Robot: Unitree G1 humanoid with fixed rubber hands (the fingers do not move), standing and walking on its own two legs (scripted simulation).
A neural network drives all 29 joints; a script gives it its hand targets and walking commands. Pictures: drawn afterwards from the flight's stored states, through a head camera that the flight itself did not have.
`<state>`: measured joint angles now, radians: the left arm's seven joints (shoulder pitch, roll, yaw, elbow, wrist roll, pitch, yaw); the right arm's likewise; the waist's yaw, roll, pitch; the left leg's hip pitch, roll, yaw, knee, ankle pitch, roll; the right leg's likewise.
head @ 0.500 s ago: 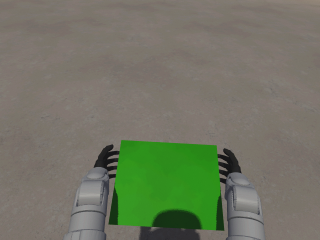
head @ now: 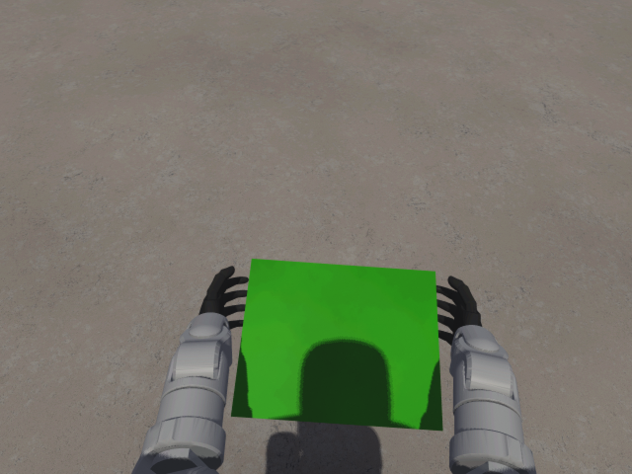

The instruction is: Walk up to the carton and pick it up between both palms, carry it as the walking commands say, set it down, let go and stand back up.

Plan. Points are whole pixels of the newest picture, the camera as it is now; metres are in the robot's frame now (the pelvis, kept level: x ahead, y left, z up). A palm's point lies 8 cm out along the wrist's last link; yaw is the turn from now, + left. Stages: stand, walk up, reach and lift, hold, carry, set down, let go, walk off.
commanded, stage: set down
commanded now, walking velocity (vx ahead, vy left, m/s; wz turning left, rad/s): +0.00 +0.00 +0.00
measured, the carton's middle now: (334, 346) +0.32 -0.05 -0.11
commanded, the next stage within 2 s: none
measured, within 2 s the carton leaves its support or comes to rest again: neither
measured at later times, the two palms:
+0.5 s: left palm (229, 333) +0.34 +0.12 -0.11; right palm (442, 346) +0.31 -0.22 -0.11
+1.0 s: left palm (238, 338) +0.38 +0.12 -0.20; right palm (424, 353) +0.33 -0.22 -0.20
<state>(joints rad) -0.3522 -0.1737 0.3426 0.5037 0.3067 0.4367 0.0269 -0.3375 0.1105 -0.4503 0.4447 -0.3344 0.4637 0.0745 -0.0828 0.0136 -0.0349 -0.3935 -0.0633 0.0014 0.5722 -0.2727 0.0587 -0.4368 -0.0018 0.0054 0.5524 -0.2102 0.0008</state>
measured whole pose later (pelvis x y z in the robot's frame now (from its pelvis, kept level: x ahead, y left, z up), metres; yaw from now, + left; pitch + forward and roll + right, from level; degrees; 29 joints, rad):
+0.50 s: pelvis -0.03 -0.03 -0.05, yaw +0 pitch +25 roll +0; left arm -0.54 -0.10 0.42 0.53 0.28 0.30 -0.04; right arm -0.47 0.15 -0.46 0.42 -0.27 0.33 0.00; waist -0.05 0.03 -0.10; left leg -1.02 -0.04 -0.01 0.91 -0.33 0.02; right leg -1.06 0.02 -0.02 0.87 -0.26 -0.03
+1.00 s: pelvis -0.05 -0.01 -0.13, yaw +0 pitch +38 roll +0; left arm -0.68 -0.06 0.41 0.59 0.24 0.32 0.01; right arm -0.60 0.10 -0.49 0.48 -0.21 0.33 0.00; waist -0.07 0.04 -0.24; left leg -1.50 -0.05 0.01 1.27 -0.44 0.04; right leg -1.53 0.01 -0.01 1.22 -0.36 -0.01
